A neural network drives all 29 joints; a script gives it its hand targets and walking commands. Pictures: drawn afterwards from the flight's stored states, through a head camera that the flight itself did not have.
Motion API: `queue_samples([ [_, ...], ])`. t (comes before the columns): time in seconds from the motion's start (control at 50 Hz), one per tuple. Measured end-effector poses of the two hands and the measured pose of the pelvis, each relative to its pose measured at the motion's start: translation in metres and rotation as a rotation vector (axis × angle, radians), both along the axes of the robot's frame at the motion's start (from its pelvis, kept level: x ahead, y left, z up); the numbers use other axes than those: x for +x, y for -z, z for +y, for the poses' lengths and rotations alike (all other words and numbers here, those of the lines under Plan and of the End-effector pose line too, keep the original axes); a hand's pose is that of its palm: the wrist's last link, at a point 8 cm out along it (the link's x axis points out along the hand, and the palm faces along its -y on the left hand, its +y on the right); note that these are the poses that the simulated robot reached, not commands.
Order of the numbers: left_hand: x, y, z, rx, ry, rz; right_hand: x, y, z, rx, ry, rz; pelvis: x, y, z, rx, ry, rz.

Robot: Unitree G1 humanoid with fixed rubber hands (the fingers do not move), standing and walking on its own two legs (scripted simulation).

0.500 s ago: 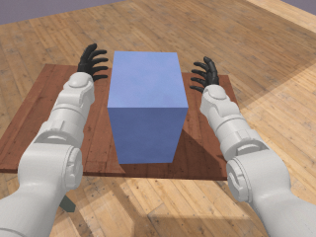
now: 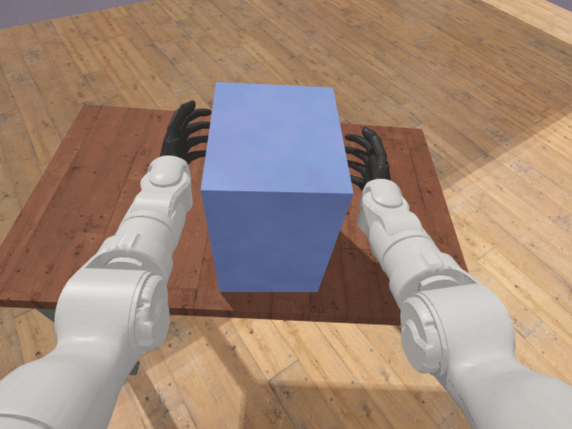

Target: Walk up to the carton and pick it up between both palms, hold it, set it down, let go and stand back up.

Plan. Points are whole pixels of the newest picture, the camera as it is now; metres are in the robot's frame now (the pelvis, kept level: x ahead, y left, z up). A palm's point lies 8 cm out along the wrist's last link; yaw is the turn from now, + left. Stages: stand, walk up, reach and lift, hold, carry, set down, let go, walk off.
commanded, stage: reach and lift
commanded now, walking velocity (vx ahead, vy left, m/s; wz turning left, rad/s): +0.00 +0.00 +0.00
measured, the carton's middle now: (271, 197) +0.44 +0.07 +0.04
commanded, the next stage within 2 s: none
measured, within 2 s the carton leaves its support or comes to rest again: neither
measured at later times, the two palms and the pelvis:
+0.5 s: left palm (183, 158) +0.44 +0.20 +0.11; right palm (364, 182) +0.44 -0.06 +0.10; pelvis +0.01 +0.00 +0.01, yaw +0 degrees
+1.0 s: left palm (180, 163) +0.43 +0.20 +0.11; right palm (364, 185) +0.44 -0.06 +0.10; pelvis +0.02 -0.01 +0.01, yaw +3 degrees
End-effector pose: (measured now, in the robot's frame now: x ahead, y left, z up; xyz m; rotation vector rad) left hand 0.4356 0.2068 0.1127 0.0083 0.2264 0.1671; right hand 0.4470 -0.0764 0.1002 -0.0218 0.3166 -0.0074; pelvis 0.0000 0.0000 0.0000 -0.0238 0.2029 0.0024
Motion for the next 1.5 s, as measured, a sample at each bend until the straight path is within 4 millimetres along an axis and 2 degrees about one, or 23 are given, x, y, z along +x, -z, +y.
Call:
queue_samples([
  [0.36,0.007,0.001,-0.008,0.001,-0.006,-0.039,0.001,-0.004,0.012,-0.03,-0.004,-0.074,0.006,-0.006,0.001,0.007,0.013,-0.061],
  [0.68,-0.006,0.002,-0.007,0.009,-0.038,-0.025,-0.005,0.0,0.015,-0.058,-0.015,-0.137,0.022,-0.008,-0.002,0.024,-0.026,-0.15],
  [0.9,-0.008,0.002,-0.007,-0.001,-0.048,-0.025,-0.006,0.001,0.015,-0.058,-0.022,-0.151,0.02,-0.008,-0.007,0.031,-0.046,-0.16],
  [1.5,-0.011,0.003,-0.008,-0.001,-0.038,-0.024,-0.012,0.003,0.014,-0.042,-0.004,-0.155,0.017,-0.008,-0.004,0.029,-0.045,-0.146],
])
